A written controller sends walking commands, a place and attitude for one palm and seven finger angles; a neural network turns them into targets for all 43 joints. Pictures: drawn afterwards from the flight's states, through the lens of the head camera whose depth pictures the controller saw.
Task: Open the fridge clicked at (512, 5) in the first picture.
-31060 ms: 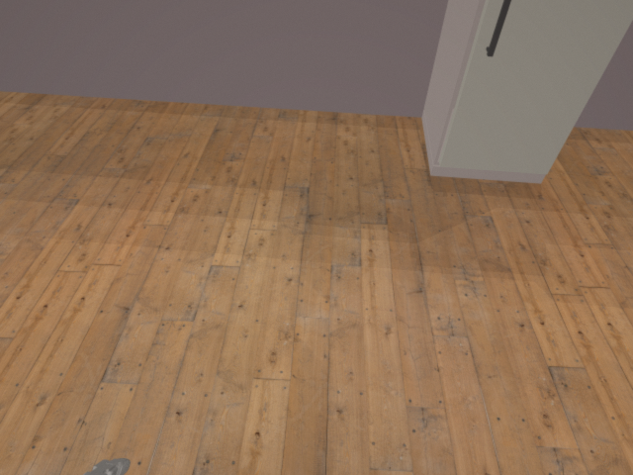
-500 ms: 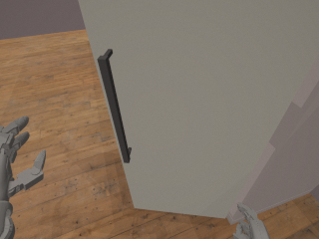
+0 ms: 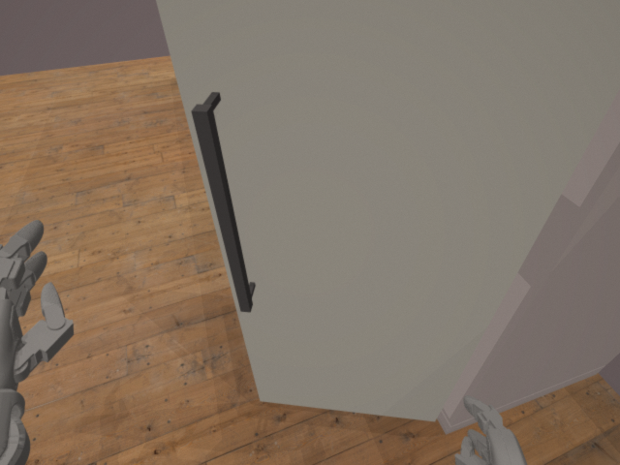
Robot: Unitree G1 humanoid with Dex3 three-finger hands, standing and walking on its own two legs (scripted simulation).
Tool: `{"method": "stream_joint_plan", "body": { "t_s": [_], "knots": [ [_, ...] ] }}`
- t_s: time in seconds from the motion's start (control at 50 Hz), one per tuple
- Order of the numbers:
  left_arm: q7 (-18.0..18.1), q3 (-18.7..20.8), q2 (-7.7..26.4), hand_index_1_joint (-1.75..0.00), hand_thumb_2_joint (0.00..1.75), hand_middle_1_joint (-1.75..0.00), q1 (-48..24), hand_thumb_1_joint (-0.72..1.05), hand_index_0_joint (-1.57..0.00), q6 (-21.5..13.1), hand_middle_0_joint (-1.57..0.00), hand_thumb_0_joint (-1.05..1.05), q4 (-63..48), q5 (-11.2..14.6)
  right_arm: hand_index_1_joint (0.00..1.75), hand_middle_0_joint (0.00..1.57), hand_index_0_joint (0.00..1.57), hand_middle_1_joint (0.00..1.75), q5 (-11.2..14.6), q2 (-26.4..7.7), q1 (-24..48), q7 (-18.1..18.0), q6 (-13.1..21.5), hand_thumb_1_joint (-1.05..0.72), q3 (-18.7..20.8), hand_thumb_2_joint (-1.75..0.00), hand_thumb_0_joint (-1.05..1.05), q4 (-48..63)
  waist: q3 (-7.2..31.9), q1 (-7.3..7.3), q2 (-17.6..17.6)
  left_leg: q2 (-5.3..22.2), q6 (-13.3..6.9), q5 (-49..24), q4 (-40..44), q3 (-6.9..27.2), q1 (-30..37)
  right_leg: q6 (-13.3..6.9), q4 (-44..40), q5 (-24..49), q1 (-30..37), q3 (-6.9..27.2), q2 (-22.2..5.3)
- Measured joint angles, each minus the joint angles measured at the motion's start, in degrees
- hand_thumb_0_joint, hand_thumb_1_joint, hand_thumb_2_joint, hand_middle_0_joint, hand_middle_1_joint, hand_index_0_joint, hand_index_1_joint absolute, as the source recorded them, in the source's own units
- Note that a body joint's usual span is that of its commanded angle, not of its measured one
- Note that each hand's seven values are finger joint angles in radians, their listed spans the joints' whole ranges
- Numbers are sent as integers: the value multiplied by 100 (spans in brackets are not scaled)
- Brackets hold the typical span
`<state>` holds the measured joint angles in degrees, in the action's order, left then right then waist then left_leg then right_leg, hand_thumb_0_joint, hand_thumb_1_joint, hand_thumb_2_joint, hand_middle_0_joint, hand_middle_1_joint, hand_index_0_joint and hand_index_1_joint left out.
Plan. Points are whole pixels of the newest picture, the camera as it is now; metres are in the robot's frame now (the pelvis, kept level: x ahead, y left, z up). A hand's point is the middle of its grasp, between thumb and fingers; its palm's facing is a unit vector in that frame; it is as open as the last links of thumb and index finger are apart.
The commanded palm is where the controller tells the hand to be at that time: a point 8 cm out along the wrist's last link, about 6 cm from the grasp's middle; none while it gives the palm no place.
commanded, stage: step back with the hand held close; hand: left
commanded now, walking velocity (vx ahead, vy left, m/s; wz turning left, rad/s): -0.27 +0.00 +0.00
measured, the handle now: (233, 222) +0.44 +0.19 +0.08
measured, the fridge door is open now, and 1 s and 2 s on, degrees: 65 65 65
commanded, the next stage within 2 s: stop stepping back and stand still in 1.20 s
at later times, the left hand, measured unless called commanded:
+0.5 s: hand (17, 362) +0.15 +0.30 +0.16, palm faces +0.41 -0.78 -0.47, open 7.4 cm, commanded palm +0.08 +0.33 +0.17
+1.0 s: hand out of the picture +0.06 +0.33 +0.19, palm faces +0.49 -0.77 -0.41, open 7.4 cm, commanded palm +0.00 +0.35 +0.17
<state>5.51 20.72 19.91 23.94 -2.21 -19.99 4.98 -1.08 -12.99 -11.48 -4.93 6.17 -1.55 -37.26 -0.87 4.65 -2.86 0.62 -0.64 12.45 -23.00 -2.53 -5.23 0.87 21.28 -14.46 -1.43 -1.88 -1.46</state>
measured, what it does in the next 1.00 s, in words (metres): walks backwards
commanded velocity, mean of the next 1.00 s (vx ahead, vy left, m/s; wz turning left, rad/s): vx -0.30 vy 0.00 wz -0.02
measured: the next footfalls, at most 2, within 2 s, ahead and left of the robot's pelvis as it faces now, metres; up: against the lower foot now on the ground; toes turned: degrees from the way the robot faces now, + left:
right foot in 1.06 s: -0.24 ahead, -0.07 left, +0.00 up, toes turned -2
left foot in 1.20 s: -0.05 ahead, +0.12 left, +0.00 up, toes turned -1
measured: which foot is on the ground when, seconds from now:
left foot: down 0.00-1.00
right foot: down 0.00-0.76, up 0.78-1.00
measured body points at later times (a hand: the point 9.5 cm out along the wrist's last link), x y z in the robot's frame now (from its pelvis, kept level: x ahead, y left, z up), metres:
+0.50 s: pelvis -0.06 +0.03 -0.01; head -0.04 +0.04 +0.44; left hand +0.12 +0.34 +0.18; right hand +0.13 -0.21 -0.08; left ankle +0.01 +0.11 -0.74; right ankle -0.03 -0.13 -0.74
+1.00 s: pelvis -0.13 +0.05 +0.00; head -0.12 +0.09 +0.44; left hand +0.03 +0.37 +0.21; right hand +0.04 -0.16 -0.08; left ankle +0.01 +0.11 -0.74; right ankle -0.26 -0.07 -0.70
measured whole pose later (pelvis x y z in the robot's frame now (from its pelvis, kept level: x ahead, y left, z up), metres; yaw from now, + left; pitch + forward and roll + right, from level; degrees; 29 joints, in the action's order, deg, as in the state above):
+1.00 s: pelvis -0.13 +0.05 +0.00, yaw +2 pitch +4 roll -5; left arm 8.9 27.3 25.6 29.1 -13.8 -32.4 3.7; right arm -1.1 -9.2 -13.6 -2.2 8.1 -0.2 -35.5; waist 2.5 0.9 -0.9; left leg 1.0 -3.4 0.1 -20.5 -0.7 -26.9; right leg -1.5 39.7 -29.9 -11.0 -3.4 5.4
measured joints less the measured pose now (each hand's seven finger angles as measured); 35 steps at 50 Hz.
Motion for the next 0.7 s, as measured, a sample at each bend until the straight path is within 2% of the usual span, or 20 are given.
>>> {"method": "stream_joint_plan", "body": {
  "t_s": [0.04, 0.12, 0.22, 0.3, 0.44, 0.58, 0.64, 0.7],
  "knots": [
    [7, -27, -36, -31, 89, -31, -65, 89, -21, -10, -20, 1, 9, -30, 30, 20, 20, 30, 17, -18, -9, 10, -31, -90, -3, -90, 1, 38, 0, -10, -26, 7, -6, -8, -36, 22, -65, 5, -11, 19, -31, -22, 8],
    [47, 41, 0, -31, 89, -31, -138, 89, -21, -283, -20, 2, -86, -110, 30, 20, 20, 30, 18, -56, 111, 42, -228, -90, -11, -90, 1, 158, 23, -156, -54, 58, -23, 5, -259, 104, -501, 20, -52, 127, -321, -99, 62],
    [31, 25, 130, -31, 89, -31, 302, 89, -21, -416, -20, 1, -468, -124, 30, 20, 20, 30, 40, -56, 219, 56, -481, -90, 88, -90, 1, 422, -40, -323, 58, 27, -79, -74, -307, 9, -848, 77, 83, 199, -744, -4, 18],
    [20, 57, 315, -31, 89, -31, 672, 89, -21, -450, -21, 1, -731, -101, 30, 20, 20, 30, 77, -67, 200, 23, -612, -90, 173, -90, 1, 583, -71, -388, 139, -20, -144, -112, -370, -77, -1022, 140, 228, 221, -979, 82, -39],
    [123, 341, 564, -31, 89, -31, 696, 89, -22, -613, -21, 1, -876, -107, 30, 20, 20, 30, 131, -24, 81, -14, -603, -91, 185, -90, 1, 677, -96, -362, 303, -83, -250, -204, -540, -125, -1263, 212, 474, 289, -1257, 130, -111],
    [185, 437, 351, -31, 89, -31, 401, 89, -21, -841, -21, 1, -700, -286, 30, 20, 20, 30, 147, 6, -32, 11, -327, -90, 138, -90, 1, 703, -125, -380, 252, -121, -332, -202, -993, 5, -1674, 172, 938, 203, -1590, 152, -76],
    [198, 395, 232, -31, 89, -31, 434, 89, -21, -918, -21, 1, -723, -313, 30, 20, 20, 30, 122, 38, -81, 49, -254, -90, 138, -90, 1, 617, -99, -347, 235, -109, -300, 122, -1252, 66, -1882, 165, 980, 235, -1696, 113, -52],
    [259, 294, 172, -31, 89, -31, 518, 89, -21, -982, -21, 1, -905, -302, 30, 21, 20, 30, 82, 37, -133, 80, -195, -90, 136, -90, 1, 477, -72, -296, 301, -145, -153, 713, -1572, 127, -2101, 145, 986, 315, -1807, 121, -51]
  ]
}}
